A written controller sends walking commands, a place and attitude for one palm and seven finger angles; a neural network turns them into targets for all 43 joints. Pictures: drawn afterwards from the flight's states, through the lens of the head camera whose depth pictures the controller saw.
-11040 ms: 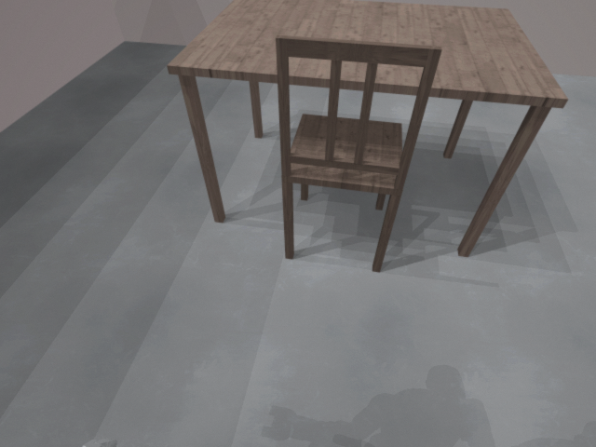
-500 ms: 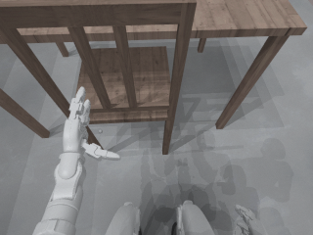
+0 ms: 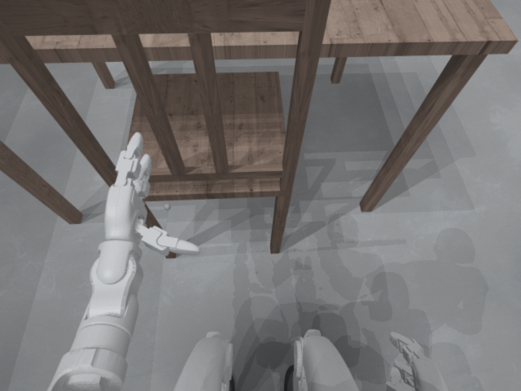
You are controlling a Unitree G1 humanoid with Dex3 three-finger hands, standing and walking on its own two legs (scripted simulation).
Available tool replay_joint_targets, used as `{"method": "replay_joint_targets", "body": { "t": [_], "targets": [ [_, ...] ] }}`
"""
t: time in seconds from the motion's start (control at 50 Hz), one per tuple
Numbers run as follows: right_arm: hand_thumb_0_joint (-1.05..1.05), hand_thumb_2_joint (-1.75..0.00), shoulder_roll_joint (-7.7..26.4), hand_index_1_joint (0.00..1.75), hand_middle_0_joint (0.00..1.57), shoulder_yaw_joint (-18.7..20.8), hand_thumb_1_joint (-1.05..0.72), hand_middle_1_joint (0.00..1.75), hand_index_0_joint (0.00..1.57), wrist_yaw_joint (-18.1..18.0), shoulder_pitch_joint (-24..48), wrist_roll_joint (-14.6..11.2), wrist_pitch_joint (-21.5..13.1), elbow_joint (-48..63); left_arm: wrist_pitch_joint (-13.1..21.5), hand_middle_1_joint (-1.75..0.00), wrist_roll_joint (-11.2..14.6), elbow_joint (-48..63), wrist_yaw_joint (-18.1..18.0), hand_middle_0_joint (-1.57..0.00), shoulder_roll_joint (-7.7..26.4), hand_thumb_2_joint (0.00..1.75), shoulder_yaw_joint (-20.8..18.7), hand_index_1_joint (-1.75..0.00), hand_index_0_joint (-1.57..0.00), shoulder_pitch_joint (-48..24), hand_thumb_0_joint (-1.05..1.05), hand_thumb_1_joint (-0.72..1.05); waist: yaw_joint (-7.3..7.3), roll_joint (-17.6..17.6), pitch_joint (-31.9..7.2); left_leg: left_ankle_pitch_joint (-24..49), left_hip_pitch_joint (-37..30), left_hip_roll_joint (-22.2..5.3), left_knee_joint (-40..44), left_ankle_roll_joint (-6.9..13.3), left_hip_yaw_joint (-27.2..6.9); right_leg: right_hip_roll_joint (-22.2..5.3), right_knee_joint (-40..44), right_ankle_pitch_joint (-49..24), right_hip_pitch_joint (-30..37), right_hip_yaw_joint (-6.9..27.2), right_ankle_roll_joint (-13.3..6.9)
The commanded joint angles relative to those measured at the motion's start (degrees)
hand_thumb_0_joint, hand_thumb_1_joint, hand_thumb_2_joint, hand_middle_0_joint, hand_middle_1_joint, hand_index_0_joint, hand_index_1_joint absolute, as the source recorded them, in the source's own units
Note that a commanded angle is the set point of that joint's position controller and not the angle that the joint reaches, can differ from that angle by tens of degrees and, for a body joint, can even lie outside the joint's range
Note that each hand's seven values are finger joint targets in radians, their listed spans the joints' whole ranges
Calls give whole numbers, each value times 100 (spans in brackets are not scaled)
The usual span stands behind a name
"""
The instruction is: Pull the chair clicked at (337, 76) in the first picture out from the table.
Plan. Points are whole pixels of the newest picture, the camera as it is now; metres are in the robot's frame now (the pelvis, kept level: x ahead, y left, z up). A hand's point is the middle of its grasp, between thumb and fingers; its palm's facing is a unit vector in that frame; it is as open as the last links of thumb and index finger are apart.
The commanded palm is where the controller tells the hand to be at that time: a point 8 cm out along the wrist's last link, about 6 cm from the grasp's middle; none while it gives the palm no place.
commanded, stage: push the fingers through the gap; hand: left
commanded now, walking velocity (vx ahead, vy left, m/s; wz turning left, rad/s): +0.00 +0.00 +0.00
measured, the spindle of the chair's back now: (157, 118) +0.53 +0.18 +0.05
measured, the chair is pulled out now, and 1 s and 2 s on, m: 0.00 0.00 0.00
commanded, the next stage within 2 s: hook a spindle and tug to test in 1.44 s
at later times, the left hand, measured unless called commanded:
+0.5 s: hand (169, 175) +0.44 +0.15 +0.03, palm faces +0.05 -1.00 -0.03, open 16.9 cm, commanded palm +0.41 +0.20 +0.02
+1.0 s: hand (174, 150) +0.49 +0.15 +0.02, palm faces +0.07 -1.00 -0.04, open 16.9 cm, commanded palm +0.46 +0.20 +0.02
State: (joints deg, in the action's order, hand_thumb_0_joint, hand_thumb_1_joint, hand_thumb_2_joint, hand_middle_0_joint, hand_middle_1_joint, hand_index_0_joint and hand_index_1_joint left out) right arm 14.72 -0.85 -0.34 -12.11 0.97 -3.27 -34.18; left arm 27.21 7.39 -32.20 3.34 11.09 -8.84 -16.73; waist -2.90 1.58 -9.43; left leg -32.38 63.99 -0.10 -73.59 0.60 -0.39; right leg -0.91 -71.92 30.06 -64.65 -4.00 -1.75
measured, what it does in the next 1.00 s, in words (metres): stands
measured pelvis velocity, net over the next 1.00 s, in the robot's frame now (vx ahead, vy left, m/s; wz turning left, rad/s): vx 0.00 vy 0.01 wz -0.03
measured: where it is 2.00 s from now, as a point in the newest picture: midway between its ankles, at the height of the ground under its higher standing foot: outside the picture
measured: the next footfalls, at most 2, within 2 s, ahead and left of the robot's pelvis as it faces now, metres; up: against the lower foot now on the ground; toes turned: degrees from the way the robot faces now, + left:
none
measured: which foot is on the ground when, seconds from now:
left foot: down 0.00-1.00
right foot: down 0.00-1.00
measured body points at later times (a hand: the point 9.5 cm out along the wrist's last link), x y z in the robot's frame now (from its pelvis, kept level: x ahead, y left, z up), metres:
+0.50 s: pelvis +0.00 +0.01 +0.00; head +0.13 +0.01 +0.43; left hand +0.43 +0.21 +0.03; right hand +0.09 -0.25 -0.12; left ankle +0.02 +0.11 -0.62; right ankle +0.04 -0.11 -0.62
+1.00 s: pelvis +0.00 +0.01 -0.01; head +0.14 +0.02 +0.42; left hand +0.48 +0.21 +0.03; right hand +0.04 -0.25 -0.13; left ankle +0.02 +0.11 -0.62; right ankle +0.04 -0.11 -0.62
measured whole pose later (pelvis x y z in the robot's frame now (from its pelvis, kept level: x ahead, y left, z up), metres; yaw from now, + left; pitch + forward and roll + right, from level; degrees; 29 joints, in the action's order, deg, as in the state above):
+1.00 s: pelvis +0.00 +0.01 -0.01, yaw -2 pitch +27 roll -2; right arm 15.0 -1.2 1.7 -16.9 3.1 0.9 -36.9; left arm 29.9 2.7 -58.3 1.9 17.7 -19.3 -41.9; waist -8.3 2.0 -9.6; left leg -32.4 69.0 -0.9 -74.6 1.6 0.4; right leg -0.1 -71.5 28.8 -69.5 -3.2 -0.8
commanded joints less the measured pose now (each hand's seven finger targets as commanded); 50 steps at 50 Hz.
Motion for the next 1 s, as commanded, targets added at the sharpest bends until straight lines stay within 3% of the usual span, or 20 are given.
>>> {"method": "replay_joint_targets", "body": {
  "t": [0.0, 0.04, 0.12, 0.14, 0.16, 0.22, 0.3, 0.34, 0.46, 0.58, 0.6, 0.64, 0.7, 0.74, 0.78, 0.82, 0.86, 0.92, 0.94, 0.98],
  "targets": [
    [0, -90, 798, 30, 20, 341, -90, 30, 20, -52, -312, -1, -244, 542, 381, -8, 56, 1050, -20, -6, 852, 30, -321, -8, -6, -1931, 0, -50, -185, -44, -2397, 1555, -1226, 52, 816, 69, -123, 44, 1012, -1443, 1589, 375, 8],
    [0, -90, 808, 30, 20, 342, -90, 30, 20, -42, -364, 7, -231, 552, 342, -8, 36, 942, -21, -6, 959, 30, -434, -8, -6, -1905, 0, -50, -135, 73, -2495, 1703, -1245, 62, 834, 53, -123, 54, 955, -1577, 1652, 353, -10],
    [0, -90, 794, 30, 20, 332, -90, 30, 20, -15, -408, 4, -194, 532, 292, -8, 85, 693, 19, -6, 1005, 30, -562, -8, -6, -1981, 0, -50, -164, -189, -2508, 1686, -1030, 65, 811, 68, -63, 56, 1005, -1720, 1859, 422, 20],
    [0, -90, 809, 30, 20, 336, -90, 30, 20, -20, -418, -8, -197, 571, 302, -8, 70, 677, 36, -6, 1094, 30, -619, -8, -6, -1970, 0, -50, -127, -57, -2503, 1707, -1057, 67, 826, 63, -70, 69, 976, -1701, 1814, 412, -1],
    [0, -90, 793, 30, 20, 319, -90, 30, 20, -5, -426, -2, -193, 540, 311, -8, 69, 676, 52, -6, 1025, 30, -551, -8, -6, -2090, 0, -50, -146, 94, -2479, 1729, -1140, 62, 853, 51, -74, 67, 978, -1697, 1737, 395, -6],
    [0, -90, 808, 30, 20, 336, -90, 30, 20, 11, -507, 4, -179, 507, 340, -8, 52, 561, 61, -6, 945, 30, -477, -8, -6, -2298, 0, -50, -232, 4, -2457, 1723, -1215, 37, 854, 45, -103, 81, 994, -1625, 1612, 367, 6],
    [0, -90, 851, 30, 20, 348, -90, 30, 20, 8, -602, 25, -177, 395, 401, -8, 10, 291, 38, -6, 1047, 30, -568, -8, -6, -2716, 0, -50, -271, 125, -2414, 1624, -1287, 18, 882, 19, -174, 96, 977, -1382, 1343, 319, -4],
    [0, -90, 866, 30, 20, 352, -90, 30, 20, 7, -638, 26, -165, 371, 437, -8, -23, 216, -1, -6, 1050, 30, -539, -8, -6, -3034, 0, -50, -370, 145, -2383, 1627, -1363, 11, 881, 26, -203, 113, 981, -1334, 1213, 294, -6],
    [0, -90, 872, 30, 20, 346, -90, 30, 20, 56, -773, 83, -103, 327, 487, -8, -120, -211, -71, -6, 1276, 30, -815, -8, -6, -3173, 0, -50, -303, 227, -2677, 1894, -1364, 25, 850, 6, -174, 122, 909, -1592, 1368, 306, -12],
    [0, -90, 905, 30, 20, 342, -90, 30, 20, 90, -900, 105, 0, 253, 483, -8, -201, -630, -122, -6, 1278, 30, -803, -8, -6, -3822, 0, -50, -484, 234, -2574, 1806, -1383, -5, 835, 3, -218, 148, 919, -1429, 1082, 264, 6],
    [0, -90, 917, 30, 20, 344, -90, 30, 20, 88, -932, 115, 15, 241, 501, -8, -206, -688, -134, -6, 1425, 30, -935, -8, -6, -3864, 0, -50, -467, 90, -2604, 1781, -1276, -5, 821, 17, -205, 148, 926, -1452, 1205, 283, 11],
    [0, -90, 933, 30, 20, 328, -90, 30, 20, 89, -970, 127, 40, 263, 547, -8, -243, -726, -134, -6, 1615, 30, -1045, -8, -6, -3960, 0, -50, -447, 223, -2707, 1800, -1224, 12, 802, 23, -171, 159, 904, -1509, 1300, 312, -1],
    [0, -90, 926, 30, 20, 342, -90, 30, 20, 130, -1043, 156, 93, 245, 597, -8, -289, -813, -124, -6, 1582, 30, -1058, -8, -6, -3925, 0, -50, -438, 287, -2919, 2099, -1421, -8, 779, -1, -194, 173, 866, -1734, 1307, 289, -3],
    [0, -90, 916, 30, 20, 332, -90, 30, 20, 143, -1085, 151, 127, 205, 601, -8, -302, -922, -110, -6, 1449, 30, -894, -8, -6, -4217, 0, -50, -555, 376, -2760, 2084, -1456, -17, 782, -5, -217, 186, 880, -1677, 1141, 264, -3],
    [0, -90, 949, 30, 20, 354, -90, 30, 20, 152, -1127, 163, 164, 167, 608, -8, -313, -1052, -112, -6, 1528, 30, -987, -8, -6, -4265, 0, -50, -559, 264, -2757, 2064, -1415, -30, 770, -1, -224, 186, 893, -1668, 1144, 260, 4],
    [0, -90, 955, 30, 20, 360, -90, 30, 20, 165, -1156, 173, 195, 177, 635, -8, -334, -997, -116, -6, 1573, 30, -1015, -8, -6, -4288, 0, -50, -522, 420, -2925, 2168, -1553, -34, 782, -20, -233, 185, 882, -1707, 1141, 261, -2],
    [0, -90, 951, 30, 20, 354, -90, 30, 20, 168, -1197, 177, 235, 116, 595, -8, -346, -1331, -136, -6, 1505, 30, -999, -8, -6, -4364, 0, -50, -613, 291, -2686, 2127, -1480, -43, 774, -16, -248, 199, 898, -1655, 996, 218, 9],
    [0, -90, 961, 30, 20, 327, -90, 30, 20, 168, -1219, 208, 282, 87, 652, -8, -427, -1477, -166, -6, 1727, 30, -1104, -8, -6, -4835, 0, -50, -679, 271, -2648, 1858, -1205, -17, 725, 37, -218, 193, 912, -1513, 1049, 280, 19],
    [0, -90, 980, 30, 20, 323, -90, 30, 20, 157, -1249, 220, 289, 101, 709, -8, -439, -1406, -184, -6, 1942, 30, -1263, -8, -6, -4897, 0, -50, -621, 394, -2751, 1949, -1289, -13, 725, 23, -230, 192, 873, -1567, 1065, 283, 0],
    [0, -90, 957, 30, 20, 315, -90, 30, 20, 179, -1249, 234, 314, 105, 752, -8, -474, -1520, -181, -6, 1890, 30, -1235, -8, -6, -4948, 0, -50, -645, 395, -2857, 2040, -1319, -13, 685, 31, -212, 195, 869, -1661, 1092, 293, 13]
  ]
}}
